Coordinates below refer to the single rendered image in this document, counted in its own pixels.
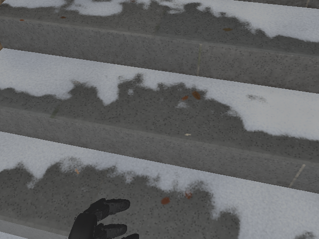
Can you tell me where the left robot hand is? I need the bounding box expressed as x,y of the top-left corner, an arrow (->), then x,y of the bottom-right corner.
68,198 -> 140,239

